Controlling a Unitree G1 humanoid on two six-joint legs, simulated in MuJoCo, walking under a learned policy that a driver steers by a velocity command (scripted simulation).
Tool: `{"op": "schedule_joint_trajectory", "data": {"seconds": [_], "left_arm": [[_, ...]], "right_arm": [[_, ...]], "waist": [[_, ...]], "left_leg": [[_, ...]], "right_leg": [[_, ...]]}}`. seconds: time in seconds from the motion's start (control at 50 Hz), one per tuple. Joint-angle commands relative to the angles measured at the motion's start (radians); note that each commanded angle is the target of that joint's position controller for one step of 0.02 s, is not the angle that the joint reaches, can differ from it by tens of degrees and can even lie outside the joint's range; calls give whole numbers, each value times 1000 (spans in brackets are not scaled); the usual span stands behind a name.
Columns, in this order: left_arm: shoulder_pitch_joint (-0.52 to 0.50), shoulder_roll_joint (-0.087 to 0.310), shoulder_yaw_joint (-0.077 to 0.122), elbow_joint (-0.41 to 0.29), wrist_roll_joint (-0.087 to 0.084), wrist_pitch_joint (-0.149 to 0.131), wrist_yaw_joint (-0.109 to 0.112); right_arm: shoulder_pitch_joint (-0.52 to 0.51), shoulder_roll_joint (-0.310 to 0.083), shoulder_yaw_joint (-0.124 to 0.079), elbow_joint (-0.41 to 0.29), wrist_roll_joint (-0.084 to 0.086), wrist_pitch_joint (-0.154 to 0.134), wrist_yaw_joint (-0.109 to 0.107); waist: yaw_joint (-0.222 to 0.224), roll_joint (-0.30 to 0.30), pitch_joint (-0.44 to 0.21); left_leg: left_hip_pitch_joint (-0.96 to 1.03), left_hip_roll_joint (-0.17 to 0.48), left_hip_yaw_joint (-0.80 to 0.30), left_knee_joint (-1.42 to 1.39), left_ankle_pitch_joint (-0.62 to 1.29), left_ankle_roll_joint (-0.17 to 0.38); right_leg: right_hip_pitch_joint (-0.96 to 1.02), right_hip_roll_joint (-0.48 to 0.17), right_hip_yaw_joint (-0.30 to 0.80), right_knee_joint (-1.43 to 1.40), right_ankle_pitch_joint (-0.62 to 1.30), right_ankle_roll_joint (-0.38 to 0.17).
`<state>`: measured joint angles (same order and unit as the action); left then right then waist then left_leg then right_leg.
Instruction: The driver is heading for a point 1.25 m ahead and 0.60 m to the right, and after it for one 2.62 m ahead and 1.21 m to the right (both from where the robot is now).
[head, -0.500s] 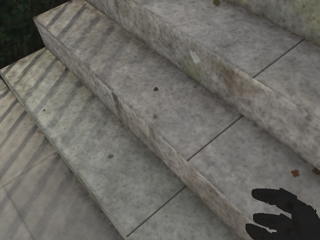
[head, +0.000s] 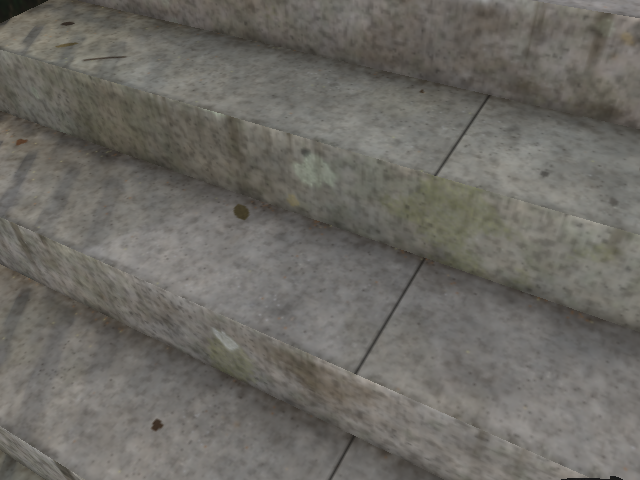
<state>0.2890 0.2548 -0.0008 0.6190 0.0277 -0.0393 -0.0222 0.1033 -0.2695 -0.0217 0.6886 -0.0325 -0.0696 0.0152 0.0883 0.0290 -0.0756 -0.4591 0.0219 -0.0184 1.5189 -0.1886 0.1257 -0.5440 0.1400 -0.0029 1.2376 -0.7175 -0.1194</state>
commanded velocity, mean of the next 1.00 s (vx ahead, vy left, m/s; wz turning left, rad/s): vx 1.00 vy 0.00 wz -0.79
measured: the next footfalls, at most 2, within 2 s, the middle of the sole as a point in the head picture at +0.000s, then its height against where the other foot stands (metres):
left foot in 0.26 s outside the picture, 0.18 m higher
right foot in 0.74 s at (615, 414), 0.18 m higher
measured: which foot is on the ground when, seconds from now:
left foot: up 0.00-0.24, down 0.26-0.78, up 0.80-1.00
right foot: down 0.00-0.26, up 0.28-0.72, down 0.74-1.00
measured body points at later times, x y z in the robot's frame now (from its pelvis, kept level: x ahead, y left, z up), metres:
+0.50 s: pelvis +0.29 -0.01 +0.26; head +0.26 -0.02 +0.71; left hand +0.64 +0.05 +0.28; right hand +0.14 -0.25 +0.11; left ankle +0.33 +0.12 -0.45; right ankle +0.26 -0.13 -0.19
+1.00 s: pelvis +0.54 -0.29 +0.45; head +0.51 -0.27 +0.90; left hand +0.64 -0.08 +0.30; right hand +0.57 -0.60 +0.43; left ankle +0.68 -0.19 +0.11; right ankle +0.48 -0.30 -0.26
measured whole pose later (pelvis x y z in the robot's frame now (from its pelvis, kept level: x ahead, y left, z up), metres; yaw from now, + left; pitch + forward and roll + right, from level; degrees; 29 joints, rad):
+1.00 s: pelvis +0.54 -0.29 +0.45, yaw -48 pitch +1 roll +1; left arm 0.58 0.16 -0.03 1.04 0.05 -0.04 -0.07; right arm 0.01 -0.13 0.06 0.58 0.03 -0.13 0.06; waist -0.02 0.00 -0.11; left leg -1.20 -0.04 -0.19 2.38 -0.19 0.21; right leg -0.31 0.08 -0.04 0.70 -0.42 -0.11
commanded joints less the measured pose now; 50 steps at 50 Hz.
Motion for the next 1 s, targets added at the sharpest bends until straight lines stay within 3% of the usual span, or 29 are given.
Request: {"op": "schedule_joint_trajectory", "data": {"seconds": [0.02,0.1,0.12,0.18,0.22,0.24,0.26,0.28,0.3,0.32,0.36,0.38,0.4,0.46,0.54,0.62,0.66,0.68,0.7,0.72,0.74,0.76,0.78,0.8,0.82,0.86,0.9,0.94,1.0], "left_arm": [[170,-46,-21,71,-45,-35,-26],[37,0,6,79,-65,-28,17],[73,22,13,99,-51,-39,35],[214,89,36,155,-88,-15,62],[250,109,38,179,-102,5,85],[236,139,49,186,-86,-13,88],[41,264,79,145,-36,-51,58],[-74,204,84,60,-58,-78,34],[-50,84,51,23,-9,-101,-7],[-82,54,43,-11,8,-101,-45],[-204,-78,-6,-106,16,-58,-56],[-216,-114,-23,-115,13,-40,-64],[-145,-134,-30,-110,-26,-13,-64],[-121,-173,-60,-129,-87,5,-49],[-168,-64,-37,-162,-62,50,-7],[-532,-96,-79,-316,-81,42,-30],[-646,-94,-98,-380,-62,41,-49],[-634,-145,-139,-406,-76,29,-67],[-614,-91,-112,-352,-85,25,-59],[-423,-5,-53,-306,-78,11,-51],[-168,107,9,-231,-65,4,-44],[10,203,61,-152,-48,10,-48],[180,330,112,-39,-48,26,-18],[259,343,119,28,-36,26,19],[230,239,81,64,-18,2,9],[181,-17,14,188,-4,-39,-35],[99,-158,-28,269,12,-47,-60],[49,-170,-40,290,15,-37,-56],[30,-171,-76,350,36,-22,-52]], "right_arm": [[-244,159,71,-352,-9,-104,50],[-214,146,118,-377,-38,-94,40],[-295,149,122,-397,-50,-89,28],[-427,161,143,-502,-58,-84,4],[-452,185,153,-574,-43,-85,0],[-292,106,96,-532,-10,-75,-18],[113,-77,-11,-396,37,-72,-26],[376,-238,-68,-271,4,-76,-47],[389,-264,-64,-227,9,-65,-63],[262,-141,-42,-219,32,-46,-82],[151,119,25,-60,24,-28,-74],[107,209,50,-2,-1,-23,-59],[107,241,57,58,-10,-23,-45],[162,172,28,169,-5,-22,-8],[85,14,26,150,-31,-40,-24],[346,-63,12,192,-15,-3,-63],[403,-53,21,199,-17,21,-88],[328,-131,11,196,11,15,-95],[406,-141,16,224,20,-15,-90],[405,-248,-1,240,20,-33,-71],[335,-344,-31,196,23,-28,-59],[319,-350,-46,145,24,-27,-60],[328,-163,-12,78,23,-51,-28],[223,-157,-24,82,26,-89,2],[123,-84,-38,36,43,-95,20],[-97,120,33,-104,29,-100,23],[-32,270,104,-126,20,-89,49],[81,250,123,-84,53,-63,57],[-39,305,172,-157,73,-41,49]], "waist": [[-101,-52,244],[-173,-1,219],[-122,-46,186],[-71,37,116],[-128,-29,-87],[-218,-107,-219],[-445,-227,-416],[-471,179,-584],[-348,568,-643],[-283,421,-403],[-141,26,26],[-95,2,80],[-32,-12,117],[12,-44,168],[39,-56,160],[-114,-37,229],[-139,-45,199],[-80,28,159],[-110,-10,88],[20,144,-57],[148,229,-185],[208,223,-269],[117,-197,-350],[101,-293,-502],[59,-153,-376],[-23,-28,-1],[-153,7,49],[-212,5,78],[-245,-61,172]], "left_leg": [[-803,-156,-65,762,-329,-34],[-645,-33,3,353,-302,-84],[-617,-63,72,467,-334,-97],[-698,21,92,163,-364,-108],[55,-45,196,-311,-438,-76],[318,-64,142,-382,-313,-95],[600,-94,42,-411,-351,-65],[825,130,-563,-701,-784,77],[841,325,-1115,-1130,-932,142],[617,356,-1162,-1233,-996,120],[184,324,-668,-1078,-734,83],[58,303,-514,-1035,-528,56],[22,286,-357,-1026,-405,12],[71,304,-92,-1156,-164,-34],[46,267,154,-1248,33,-7],[565,300,209,-1319,20,-52],[450,307,248,-1474,26,-43],[196,292,331,-1620,299,-9],[128,258,355,-1535,826,44],[222,324,333,-1334,1696,84],[371,329,300,-1083,1989,87],[328,303,229,-794,1819,57],[-103,109,146,-359,890,-33],[-177,-58,-83,104,191,-23],[-269,-38,-214,361,125,0],[-473,-5,-168,631,63,69],[-616,-12,-206,789,61,121],[-725,-31,-225,804,28,100],[-985,-69,-172,1060,-2,80]], "right_leg": [[270,-193,789,-743,646,-198],[64,-129,582,-899,468,-139],[62,-178,599,-963,654,-177],[302,-212,540,-1012,644,-125],[1,-193,456,-1114,1175,-97],[48,-190,470,-984,1456,-76],[93,-204,425,-704,2045,-84],[-135,-87,395,-199,1854,-57],[-214,-1,365,222,680,-36],[-357,-31,330,500,645,-24],[-477,-112,184,672,578,-57],[-469,-128,160,816,567,-72],[-488,-147,168,894,526,-78],[-666,-191,208,935,480,-45],[-630,-183,105,916,647,19],[-1118,-258,51,829,318,46],[-890,-310,-47,609,416,58],[-431,-314,-138,300,349,11],[-83,-179,-269,240,385,-14],[178,-78,-300,261,268,-34],[313,-7,-253,60,223,-78],[495,1,-25,-216,254,-121],[789,-235,601,-566,133,-261],[799,-338,1085,-970,-202,-198],[669,-367,1066,-1017,-253,-69],[273,-325,798,-882,-39,-43],[186,-248,425,-764,339,-3],[122,-273,286,-792,460,-11],[21,-262,123,-852,530,29]]}}
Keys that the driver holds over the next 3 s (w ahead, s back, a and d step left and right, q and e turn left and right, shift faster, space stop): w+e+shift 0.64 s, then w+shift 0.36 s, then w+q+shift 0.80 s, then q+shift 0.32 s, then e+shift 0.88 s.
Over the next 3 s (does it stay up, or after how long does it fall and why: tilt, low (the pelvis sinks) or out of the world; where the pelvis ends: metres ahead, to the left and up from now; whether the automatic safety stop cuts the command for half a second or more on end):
stays up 1.50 -0.73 1.21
